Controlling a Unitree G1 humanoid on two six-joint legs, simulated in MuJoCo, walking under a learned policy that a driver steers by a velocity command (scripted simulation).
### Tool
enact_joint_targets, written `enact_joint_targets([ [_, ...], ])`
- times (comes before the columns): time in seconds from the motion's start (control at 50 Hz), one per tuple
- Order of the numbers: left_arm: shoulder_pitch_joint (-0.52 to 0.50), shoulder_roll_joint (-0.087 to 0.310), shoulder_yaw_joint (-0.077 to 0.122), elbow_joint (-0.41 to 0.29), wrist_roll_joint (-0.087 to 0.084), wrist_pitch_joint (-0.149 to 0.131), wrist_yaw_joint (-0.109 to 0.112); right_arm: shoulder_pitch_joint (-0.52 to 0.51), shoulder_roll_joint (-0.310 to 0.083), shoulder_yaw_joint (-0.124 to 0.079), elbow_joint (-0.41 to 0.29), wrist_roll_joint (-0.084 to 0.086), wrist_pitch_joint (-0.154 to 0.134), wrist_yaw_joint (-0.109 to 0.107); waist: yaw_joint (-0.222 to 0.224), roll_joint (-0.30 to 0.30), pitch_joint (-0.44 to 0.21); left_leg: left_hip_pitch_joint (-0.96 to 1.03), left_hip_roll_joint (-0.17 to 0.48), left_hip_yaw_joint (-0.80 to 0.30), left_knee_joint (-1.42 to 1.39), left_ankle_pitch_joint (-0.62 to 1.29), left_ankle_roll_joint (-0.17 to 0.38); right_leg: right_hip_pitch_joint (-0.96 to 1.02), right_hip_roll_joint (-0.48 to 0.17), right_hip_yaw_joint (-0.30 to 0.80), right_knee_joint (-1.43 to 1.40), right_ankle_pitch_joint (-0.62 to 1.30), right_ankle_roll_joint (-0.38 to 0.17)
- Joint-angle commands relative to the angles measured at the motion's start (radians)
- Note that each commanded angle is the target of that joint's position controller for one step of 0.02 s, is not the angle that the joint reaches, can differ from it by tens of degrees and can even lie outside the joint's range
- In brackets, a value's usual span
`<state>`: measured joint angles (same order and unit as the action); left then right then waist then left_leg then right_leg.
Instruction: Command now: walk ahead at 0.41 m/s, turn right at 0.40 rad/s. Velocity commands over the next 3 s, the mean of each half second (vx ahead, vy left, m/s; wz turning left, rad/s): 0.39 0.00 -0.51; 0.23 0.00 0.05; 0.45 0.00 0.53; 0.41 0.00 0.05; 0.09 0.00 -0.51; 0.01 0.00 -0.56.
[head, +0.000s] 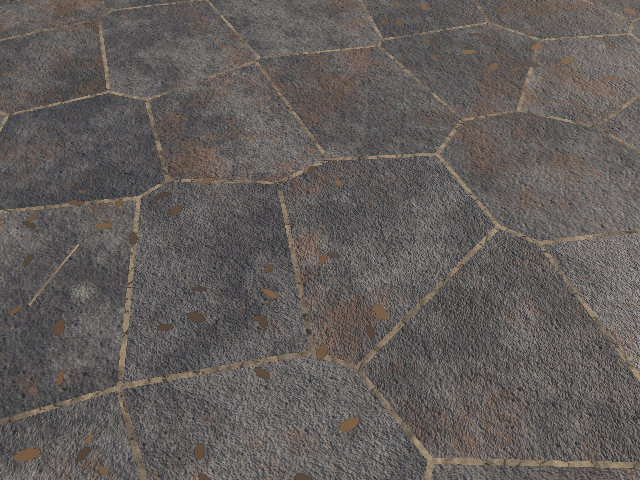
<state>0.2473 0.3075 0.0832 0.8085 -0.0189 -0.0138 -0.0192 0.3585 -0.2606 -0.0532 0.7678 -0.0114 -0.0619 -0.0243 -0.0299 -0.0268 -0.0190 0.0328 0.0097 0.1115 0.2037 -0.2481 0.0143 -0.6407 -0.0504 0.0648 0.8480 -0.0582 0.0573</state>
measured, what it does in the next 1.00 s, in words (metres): walks ahead: right foot, then left foot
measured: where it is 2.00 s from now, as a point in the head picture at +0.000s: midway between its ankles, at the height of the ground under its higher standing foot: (361, 342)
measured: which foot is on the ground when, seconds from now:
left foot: down 0.00-0.20, up 0.22-0.62, down 0.64-1.00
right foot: up 0.00-0.16, down 0.18-0.68, up 0.70-0.98, down 1.00-1.00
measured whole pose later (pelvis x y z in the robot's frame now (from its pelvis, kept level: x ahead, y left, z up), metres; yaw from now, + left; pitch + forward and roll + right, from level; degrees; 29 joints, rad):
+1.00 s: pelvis +0.40 -0.15 -0.01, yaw -13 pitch +2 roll +0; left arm 0.20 0.29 0.05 0.74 0.00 -0.06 0.01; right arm 0.28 -0.29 -0.07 0.71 0.03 0.01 -0.02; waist -0.01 0.01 -0.01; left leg -0.34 -0.11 -0.16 0.43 -0.13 0.04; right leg -0.30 0.01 0.06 0.50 -0.28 0.00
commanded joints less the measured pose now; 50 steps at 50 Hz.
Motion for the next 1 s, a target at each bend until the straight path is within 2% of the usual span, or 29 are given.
enact_joint_targets([
  [0.02,-0.181,0.028,-0.013,-0.132,0.000,-0.022,-0.018,-0.003,-0.177,-0.054,-0.032,0.009,-0.013,0.000,-0.049,0.115,0.153,-0.021,0.293,-0.082,-0.117,0.067,0.156,-0.129,-0.036,-0.028,-0.091,0.009,-0.016],
  [0.12,-0.223,0.037,-0.020,-0.192,-0.007,-0.027,-0.045,0.007,-0.209,-0.072,0.000,0.034,0.001,0.009,-0.044,0.113,0.166,0.022,0.313,-0.006,-0.037,0.207,0.131,-0.034,-0.022,-0.110,-0.202,-0.117,-0.107],
  [0.16,-0.102,0.080,0.005,-0.180,-0.006,-0.026,-0.044,-0.024,-0.233,-0.077,-0.003,0.037,0.011,0.008,0.043,0.124,0.064,0.000,0.287,0.055,0.177,0.624,0.097,0.195,0.059,-0.179,-0.233,-0.150,-0.157],
  [0.18,0.060,0.135,0.038,-0.137,-0.010,-0.023,-0.035,-0.023,-0.217,-0.068,-0.007,0.036,0.015,0.005,0.125,0.097,-0.047,-0.072,0.237,0.105,0.405,0.768,0.062,0.441,0.123,-0.200,-0.262,-0.118,-0.190],
  [0.2,0.232,0.213,0.074,-0.100,-0.018,-0.013,-0.016,-0.011,-0.183,-0.050,-0.025,0.017,0.006,0.003,0.200,0.006,-0.154,-0.313,0.195,0.105,0.704,0.554,0.007,0.757,0.050,-0.036,-0.270,-0.128,-0.243],
  [0.22,0.223,0.332,0.086,-0.108,-0.023,-0.019,-0.007,0.061,-0.036,-0.002,-0.093,-0.016,-0.019,0.012,0.092,-0.296,-0.260,-0.706,-0.009,0.017,1.072,-0.305,-0.065,1.007,-0.233,0.590,-0.435,-0.428,-0.429],
  [0.24,0.229,0.235,0.054,-0.141,-0.012,-0.037,-0.011,-0.042,-0.124,-0.016,-0.087,0.024,-0.055,0.019,0.161,-0.139,-0.333,-0.786,-0.014,-0.213,1.172,-0.329,-0.044,1.022,-0.288,0.773,-0.587,-0.502,-0.436],
  [0.26,0.191,0.186,0.038,-0.129,0.000,-0.050,-0.014,-0.129,-0.179,-0.031,-0.118,0.061,-0.072,0.025,0.160,-0.098,-0.186,-0.866,0.028,-0.205,1.167,-0.229,-0.017,0.935,-0.269,0.633,-0.595,-0.398,-0.388],
  [0.28,0.133,0.168,0.031,-0.137,-0.002,-0.056,-0.014,-0.143,-0.168,-0.025,-0.120,0.048,-0.084,0.019,0.122,-0.029,-0.110,-0.839,0.074,-0.199,1.096,-0.142,0.002,0.805,-0.226,0.513,-0.579,-0.280,-0.360],
  [0.3,0.063,0.138,0.021,-0.152,0.001,-0.054,-0.012,-0.146,-0.168,-0.029,-0.113,0.019,-0.087,0.012,0.082,0.003,-0.056,-0.786,0.103,-0.198,1.015,-0.084,0.002,0.680,-0.185,0.415,-0.581,-0.171,-0.341],
  [0.34,-0.020,0.121,0.013,-0.192,0.024,-0.054,-0.004,-0.111,-0.171,-0.039,-0.107,0.004,-0.066,0.014,0.022,-0.032,-0.020,-0.671,0.116,-0.199,0.957,-0.038,-0.017,0.531,-0.143,0.313,-0.607,0.146,-0.341],
  [0.38,-0.030,0.137,0.018,-0.184,0.019,-0.057,0.007,-0.084,-0.148,-0.036,-0.096,-0.010,-0.041,0.014,-0.005,-0.008,-0.009,-0.628,0.093,-0.169,0.893,-0.023,-0.056,0.449,-0.116,0.208,-0.595,0.429,-0.345],
  [0.42,-0.018,0.153,0.023,-0.170,0.012,-0.050,0.022,-0.133,-0.122,-0.028,-0.114,-0.017,-0.028,0.009,0.002,-0.010,0.005,-0.623,0.055,-0.142,0.768,0.061,-0.084,0.401,-0.069,0.139,-0.575,0.553,-0.322],
  [0.48,0.012,0.155,0.026,-0.148,-0.005,-0.021,0.043,-0.239,-0.086,-0.011,-0.140,-0.010,-0.028,0.014,0.042,-0.048,-0.021,-0.553,-0.005,-0.135,0.522,0.242,-0.094,0.385,-0.010,0.106,-0.526,0.493,-0.256],
  [0.54,0.048,0.157,0.028,-0.130,-0.008,0.003,0.059,-0.320,-0.100,-0.012,-0.157,0.006,-0.030,0.033,0.075,-0.065,-0.040,-0.512,-0.041,-0.150,0.374,0.333,-0.087,0.433,-0.031,0.175,-0.494,0.364,-0.224],
  [0.6,0.042,0.113,0.012,-0.115,0.009,0.003,0.065,-0.281,-0.129,-0.021,-0.136,-0.005,-0.045,0.050,0.065,-0.076,-0.061,-0.486,-0.011,-0.180,0.308,0.340,-0.040,0.545,-0.085,0.221,-0.412,0.346,-0.214],
  [0.64,0.012,0.080,-0.003,-0.109,0.019,-0.004,0.058,-0.192,-0.135,-0.027,-0.105,-0.018,-0.061,0.052,0.012,-0.065,-0.081,-0.358,-0.012,-0.148,0.208,0.406,0.013,0.562,-0.055,0.198,-0.292,0.415,-0.190],
  [0.66,0.041,0.057,-0.011,-0.113,0.033,-0.010,0.053,-0.161,-0.167,-0.031,-0.106,-0.030,-0.068,0.047,0.013,0.003,-0.148,-0.194,0.065,-0.228,0.213,0.707,0.060,0.521,0.014,0.165,-0.163,0.308,-0.154],
  [0.68,0.177,0.035,-0.023,-0.098,0.043,-0.016,0.048,-0.152,-0.206,-0.031,-0.115,-0.047,-0.062,0.043,0.071,0.187,-0.254,0.061,0.248,-0.449,0.281,1.030,0.219,0.351,0.102,0.128,0.063,-0.132,-0.092],
  [0.7,0.232,0.068,-0.024,-0.076,0.040,-0.007,0.041,-0.125,-0.126,-0.018,-0.092,-0.019,-0.042,0.044,0.069,0.267,-0.324,0.115,0.341,-0.649,0.229,0.777,0.333,0.245,0.126,0.085,0.201,-0.569,-0.039],
  [0.72,0.164,0.137,-0.007,-0.091,0.026,0.003,0.037,-0.114,-0.131,-0.018,-0.093,0.024,-0.024,0.051,0.038,0.185,-0.240,0.047,0.316,-0.718,0.147,0.297,0.320,0.154,0.104,0.078,0.262,-0.591,-0.028],
  [0.74,0.068,0.148,0.001,-0.111,0.014,0.012,0.036,-0.106,-0.164,-0.029,-0.090,0.038,-0.007,0.052,0.011,0.126,-0.162,-0.002,0.279,-0.735,0.081,-0.103,0.287,0.067,0.097,0.053,0.329,-0.538,-0.021],
  [0.76,0.016,0.145,0.004,-0.130,0.012,0.018,0.034,-0.139,-0.175,-0.030,-0.098,0.035,0.003,0.049,0.017,0.105,-0.075,-0.103,0.256,-0.720,0.027,-0.301,0.255,0.030,0.078,0.040,0.309,-0.489,-0.021],
  [0.78,-0.011,0.143,0.007,-0.140,0.017,0.017,0.035,-0.176,-0.181,-0.031,-0.108,0.025,0.008,0.040,0.034,0.118,-0.023,-0.203,0.233,-0.691,-0.007,-0.334,0.221,0.052,0.052,0.034,0.243,-0.451,-0.026],
  [0.82,-0.001,0.092,-0.006,-0.129,0.024,-0.003,0.036,-0.200,-0.170,-0.032,-0.121,0.011,0.020,0.024,0.053,0.158,-0.009,-0.330,0.145,-0.569,-0.039,-0.247,0.174,0.190,0.058,-0.008,0.071,-0.424,-0.032],
  [0.88,0.006,0.051,-0.016,-0.116,0.028,-0.029,0.038,-0.201,-0.182,-0.044,-0.134,0.027,0.029,0.007,0.061,0.191,-0.055,-0.380,0.091,-0.495,-0.031,-0.191,0.184,0.336,0.086,-0.035,-0.118,-0.363,-0.033],
  [0.94,0.005,0.059,-0.012,-0.112,0.013,-0.049,0.033,-0.184,-0.192,-0.054,-0.145,0.040,0.046,-0.001,0.066,0.177,-0.069,-0.392,0.094,-0.534,-0.011,-0.268,0.187,0.413,0.098,-0.037,-0.292,-0.236,-0.045],
  [0.98,0.051,0.062,-0.007,-0.091,0.011,-0.061,0.032,-0.185,-0.175,-0.051,-0.154,0.041,0.059,-0.003,0.097,0.154,-0.059,-0.477,0.056,-0.523,0.038,-0.336,0.144,0.537,0.090,-0.056,-0.408,-0.164,-0.066],
  [1.0,0.115,0.088,0.003,-0.076,0.013,-0.065,0.038,-0.198,-0.146,-0.043,-0.166,0.040,0.058,-0.001,0.128,0.123,-0.057,-0.590,0.023,-0.493,0.119,-0.359,0.098,0.649,0.020,-0.013,-0.448,-0.202,-0.092],
])
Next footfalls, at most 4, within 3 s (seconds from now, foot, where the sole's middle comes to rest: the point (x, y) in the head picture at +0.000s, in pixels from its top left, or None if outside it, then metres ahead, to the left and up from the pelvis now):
0.18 right None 0.23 -0.17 -0.78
0.64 left None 0.52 -0.08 -0.78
1.00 right None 0.43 -0.29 -0.78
1.46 left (328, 389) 0.75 -0.03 -0.78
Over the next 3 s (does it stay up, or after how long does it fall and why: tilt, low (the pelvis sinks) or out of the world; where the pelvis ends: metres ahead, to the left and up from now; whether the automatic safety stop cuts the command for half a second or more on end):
stays up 0.98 -0.12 -0.01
